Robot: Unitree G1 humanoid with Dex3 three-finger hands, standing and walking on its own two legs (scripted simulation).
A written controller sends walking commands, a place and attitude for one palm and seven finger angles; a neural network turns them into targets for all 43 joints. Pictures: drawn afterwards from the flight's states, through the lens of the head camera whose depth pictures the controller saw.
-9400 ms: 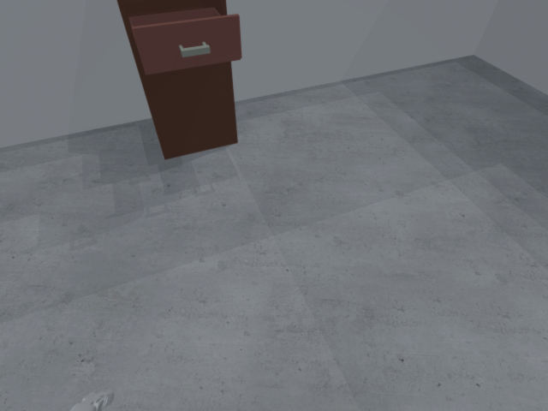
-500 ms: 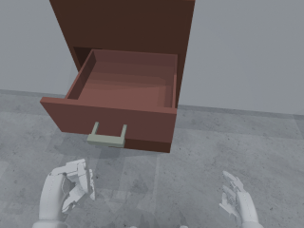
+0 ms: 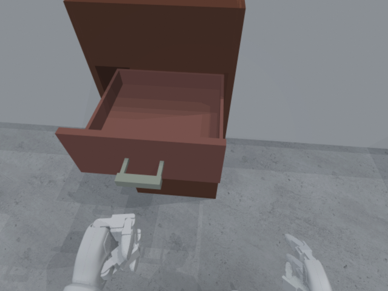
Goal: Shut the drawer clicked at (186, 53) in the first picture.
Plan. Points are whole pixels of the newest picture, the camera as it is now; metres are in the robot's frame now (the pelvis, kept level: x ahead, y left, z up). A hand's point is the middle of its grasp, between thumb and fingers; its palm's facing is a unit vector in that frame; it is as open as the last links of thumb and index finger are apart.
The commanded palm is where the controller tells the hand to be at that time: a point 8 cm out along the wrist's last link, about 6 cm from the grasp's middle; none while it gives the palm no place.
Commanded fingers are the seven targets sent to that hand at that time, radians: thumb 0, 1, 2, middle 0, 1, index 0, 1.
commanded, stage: raise the hand and make a fist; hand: left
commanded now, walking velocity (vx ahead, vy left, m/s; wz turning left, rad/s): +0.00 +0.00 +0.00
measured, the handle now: (141, 172) +0.38 +0.15 -0.01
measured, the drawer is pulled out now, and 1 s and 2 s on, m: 0.27 0.27 0.26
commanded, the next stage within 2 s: bring the fist close to the handle in 0.14 s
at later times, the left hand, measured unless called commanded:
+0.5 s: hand (141, 233) +0.22 +0.11 +0.06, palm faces +0.01 -1.00 -0.03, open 3.3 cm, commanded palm +0.19 +0.16 +0.06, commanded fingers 0.00 0.90 0.90 -1.40 -1.60 -1.40 -1.60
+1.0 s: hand (159, 226) +0.25 +0.09 +0.01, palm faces -0.08 -1.00 -0.03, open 3.3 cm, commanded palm +0.24 +0.16 +0.01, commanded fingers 0.00 0.90 0.90 -1.40 -1.60 -1.40 -1.60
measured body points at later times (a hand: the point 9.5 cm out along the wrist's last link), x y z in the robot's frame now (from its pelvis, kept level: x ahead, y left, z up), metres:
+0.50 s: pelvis +0.00 -0.02 -0.01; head +0.05 -0.02 +0.44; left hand +0.21 +0.16 +0.07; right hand +0.18 -0.24 -0.08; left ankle -0.02 +0.07 -0.69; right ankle +0.01 -0.10 -0.69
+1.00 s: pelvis +0.00 -0.02 -0.03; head +0.08 -0.03 +0.41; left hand +0.25 +0.14 +0.01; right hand +0.17 -0.26 -0.12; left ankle -0.02 +0.07 -0.69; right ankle +0.01 -0.10 -0.69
